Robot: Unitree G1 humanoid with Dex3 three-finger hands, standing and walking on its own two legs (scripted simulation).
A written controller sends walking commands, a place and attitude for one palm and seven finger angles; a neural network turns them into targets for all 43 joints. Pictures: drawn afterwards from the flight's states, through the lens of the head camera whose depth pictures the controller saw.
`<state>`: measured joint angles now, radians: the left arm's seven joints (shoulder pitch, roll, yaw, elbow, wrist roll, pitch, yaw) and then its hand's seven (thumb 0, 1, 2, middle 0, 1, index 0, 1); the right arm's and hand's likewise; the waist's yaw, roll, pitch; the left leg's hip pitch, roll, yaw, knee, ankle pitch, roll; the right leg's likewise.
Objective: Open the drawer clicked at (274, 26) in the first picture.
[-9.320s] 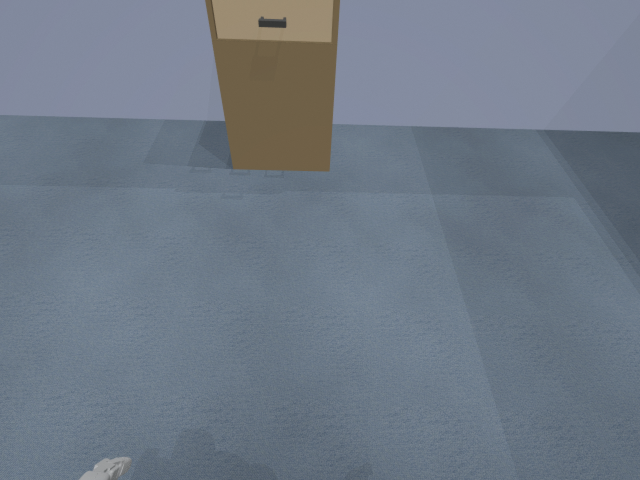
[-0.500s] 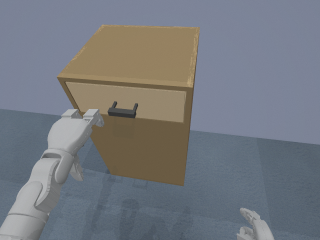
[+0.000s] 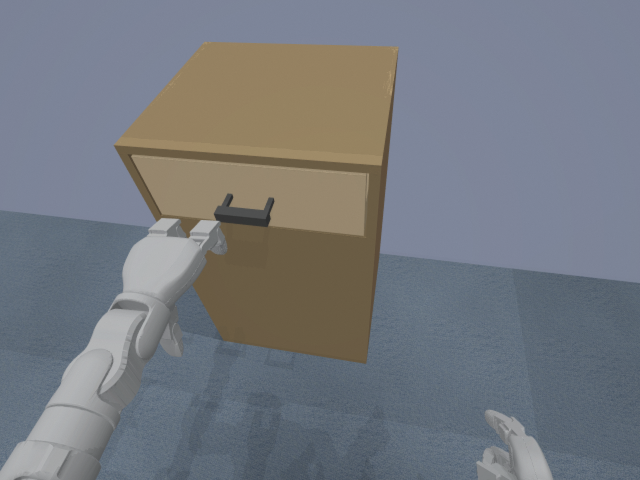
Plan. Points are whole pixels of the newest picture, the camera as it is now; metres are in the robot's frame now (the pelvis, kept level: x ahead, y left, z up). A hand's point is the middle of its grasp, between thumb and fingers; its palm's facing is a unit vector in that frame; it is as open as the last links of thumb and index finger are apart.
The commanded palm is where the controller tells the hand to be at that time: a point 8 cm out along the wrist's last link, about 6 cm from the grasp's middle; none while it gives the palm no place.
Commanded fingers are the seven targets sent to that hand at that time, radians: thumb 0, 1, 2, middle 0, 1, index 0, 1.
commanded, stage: move the hooked fingers above the handle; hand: left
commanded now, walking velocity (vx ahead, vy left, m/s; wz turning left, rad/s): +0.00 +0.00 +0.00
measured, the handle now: (245, 208) +0.57 +0.22 -0.05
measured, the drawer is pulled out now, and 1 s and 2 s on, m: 0.00 0.00 0.00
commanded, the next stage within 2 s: none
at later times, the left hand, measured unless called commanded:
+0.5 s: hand (204, 249) +0.40 +0.23 +0.04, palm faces -0.03 -0.02 -1.00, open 13.8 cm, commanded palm +0.39 +0.24 +0.10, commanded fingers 0.00 -0.50 0.30 -0.30 -1.20 -0.30 -1.20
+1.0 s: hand (224, 218) +0.48 +0.22 +0.03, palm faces +0.01 +0.00 -1.00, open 13.8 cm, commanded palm +0.45 +0.23 +0.08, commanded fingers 0.00 -0.50 0.30 -0.30 -1.20 -0.30 -1.20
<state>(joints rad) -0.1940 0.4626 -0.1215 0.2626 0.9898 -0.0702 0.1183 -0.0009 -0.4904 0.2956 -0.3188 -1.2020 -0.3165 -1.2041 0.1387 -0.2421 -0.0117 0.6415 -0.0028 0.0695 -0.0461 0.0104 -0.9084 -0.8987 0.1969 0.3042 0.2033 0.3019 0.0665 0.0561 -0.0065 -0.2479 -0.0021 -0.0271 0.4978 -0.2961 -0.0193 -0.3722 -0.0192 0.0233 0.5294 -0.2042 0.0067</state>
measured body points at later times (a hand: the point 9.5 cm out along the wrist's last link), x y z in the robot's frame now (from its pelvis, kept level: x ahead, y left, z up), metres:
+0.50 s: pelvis +0.01 +0.01 -0.01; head +0.06 -0.01 +0.44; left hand +0.40 +0.23 +0.09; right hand +0.12 -0.26 -0.13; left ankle -0.02 +0.14 -0.73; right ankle +0.04 -0.12 -0.73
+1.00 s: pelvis +0.01 +0.02 -0.02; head +0.09 +0.01 +0.42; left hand +0.47 +0.22 +0.08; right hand +0.06 -0.26 -0.15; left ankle -0.02 +0.14 -0.73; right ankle +0.04 -0.12 -0.73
